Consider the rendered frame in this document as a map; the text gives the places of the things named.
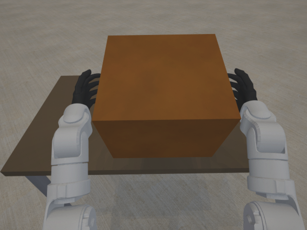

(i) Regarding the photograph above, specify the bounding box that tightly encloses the robot right upper arm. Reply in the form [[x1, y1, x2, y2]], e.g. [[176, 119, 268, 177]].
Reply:
[[243, 201, 304, 230]]

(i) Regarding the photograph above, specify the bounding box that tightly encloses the robot right forearm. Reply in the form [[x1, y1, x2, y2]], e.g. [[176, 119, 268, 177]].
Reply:
[[240, 100, 305, 230]]

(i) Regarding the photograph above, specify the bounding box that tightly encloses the carton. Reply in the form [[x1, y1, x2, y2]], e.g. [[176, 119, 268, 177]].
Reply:
[[92, 34, 241, 158]]

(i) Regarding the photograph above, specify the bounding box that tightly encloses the robot left upper arm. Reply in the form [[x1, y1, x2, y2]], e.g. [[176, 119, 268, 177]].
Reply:
[[44, 204, 97, 230]]

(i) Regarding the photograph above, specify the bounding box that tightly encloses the right robot hand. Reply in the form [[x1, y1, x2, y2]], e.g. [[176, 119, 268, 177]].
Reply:
[[228, 68, 258, 112]]

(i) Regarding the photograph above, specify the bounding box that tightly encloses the robot left forearm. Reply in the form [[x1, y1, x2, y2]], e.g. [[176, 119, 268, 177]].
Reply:
[[42, 103, 93, 230]]

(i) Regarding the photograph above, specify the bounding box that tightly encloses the left robot hand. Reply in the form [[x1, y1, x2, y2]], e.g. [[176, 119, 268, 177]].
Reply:
[[71, 69, 101, 110]]

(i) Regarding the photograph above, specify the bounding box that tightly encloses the table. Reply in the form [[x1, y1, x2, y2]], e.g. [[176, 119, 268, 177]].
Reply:
[[0, 75, 249, 207]]

